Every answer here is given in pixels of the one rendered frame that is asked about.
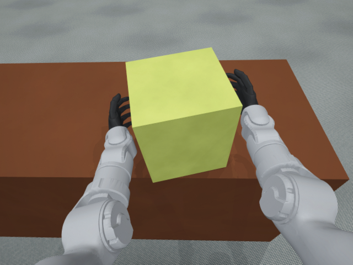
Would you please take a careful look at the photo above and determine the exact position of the robot left hand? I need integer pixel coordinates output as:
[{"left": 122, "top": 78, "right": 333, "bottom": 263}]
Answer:
[{"left": 108, "top": 93, "right": 132, "bottom": 130}]

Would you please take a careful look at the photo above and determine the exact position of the carton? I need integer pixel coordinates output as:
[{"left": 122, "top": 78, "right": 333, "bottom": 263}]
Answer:
[{"left": 126, "top": 47, "right": 243, "bottom": 183}]

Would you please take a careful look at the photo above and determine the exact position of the robot right hand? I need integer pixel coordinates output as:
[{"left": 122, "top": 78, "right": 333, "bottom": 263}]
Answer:
[{"left": 226, "top": 69, "right": 258, "bottom": 115}]

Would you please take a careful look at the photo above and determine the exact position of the robot left upper arm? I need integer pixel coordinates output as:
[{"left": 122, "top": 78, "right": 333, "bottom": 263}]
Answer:
[{"left": 35, "top": 199, "right": 133, "bottom": 265}]

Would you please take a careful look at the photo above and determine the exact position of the robot left forearm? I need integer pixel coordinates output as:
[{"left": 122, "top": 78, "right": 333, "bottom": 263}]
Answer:
[{"left": 62, "top": 126, "right": 137, "bottom": 244}]

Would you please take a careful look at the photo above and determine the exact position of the robot right upper arm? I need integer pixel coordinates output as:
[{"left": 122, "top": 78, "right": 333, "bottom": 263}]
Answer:
[{"left": 259, "top": 172, "right": 353, "bottom": 265}]

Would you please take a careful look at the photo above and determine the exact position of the robot right forearm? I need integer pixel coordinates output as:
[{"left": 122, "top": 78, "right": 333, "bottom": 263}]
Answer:
[{"left": 240, "top": 105, "right": 338, "bottom": 203}]

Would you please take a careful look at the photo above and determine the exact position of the pedestal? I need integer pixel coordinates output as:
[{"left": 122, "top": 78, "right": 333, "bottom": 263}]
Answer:
[{"left": 0, "top": 59, "right": 349, "bottom": 242}]

